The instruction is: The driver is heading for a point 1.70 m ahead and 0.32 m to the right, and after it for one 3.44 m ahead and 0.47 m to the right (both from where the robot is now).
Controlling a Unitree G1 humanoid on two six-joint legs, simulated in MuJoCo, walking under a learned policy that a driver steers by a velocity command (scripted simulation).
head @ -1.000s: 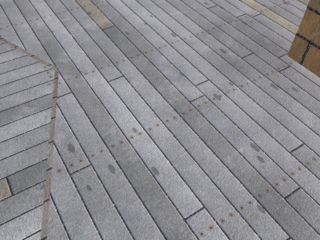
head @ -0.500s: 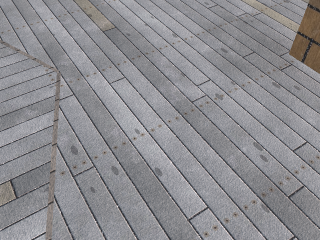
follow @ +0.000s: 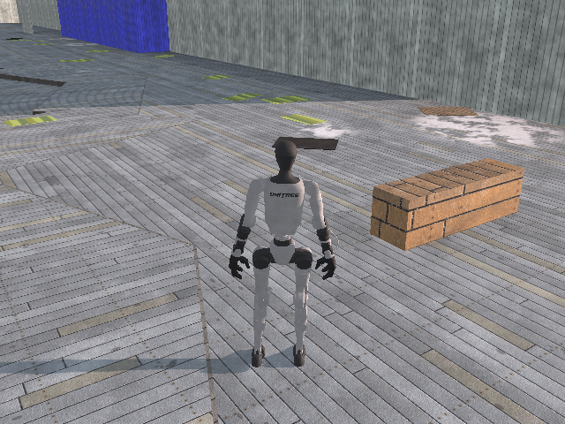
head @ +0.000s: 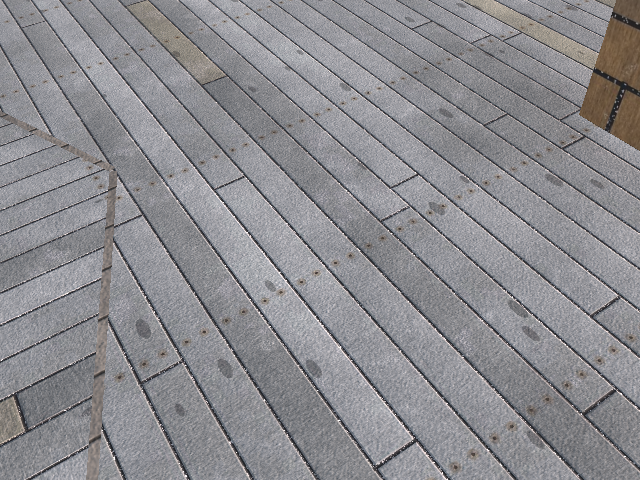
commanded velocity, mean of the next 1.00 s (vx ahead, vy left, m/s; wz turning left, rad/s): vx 0.46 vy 0.00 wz -0.22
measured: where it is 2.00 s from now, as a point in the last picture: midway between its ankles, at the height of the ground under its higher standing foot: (430, 279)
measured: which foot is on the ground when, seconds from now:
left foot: up 0.00-0.38, down 0.40-0.96, up 0.98-1.00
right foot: down 0.00-0.42, up 0.44-0.96, down 0.98-1.00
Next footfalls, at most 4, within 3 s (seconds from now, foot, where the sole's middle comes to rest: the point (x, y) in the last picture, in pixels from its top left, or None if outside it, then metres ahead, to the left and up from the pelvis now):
0.40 left None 0.38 0.14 -0.77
0.98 right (413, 422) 0.66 -0.13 -0.77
1.48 left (371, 293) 1.02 -0.05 -0.77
2.00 right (494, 246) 1.17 -0.40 -0.77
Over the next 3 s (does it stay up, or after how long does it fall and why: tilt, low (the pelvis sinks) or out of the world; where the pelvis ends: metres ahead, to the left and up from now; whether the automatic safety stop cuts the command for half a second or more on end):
stays up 1.61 -0.30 0.00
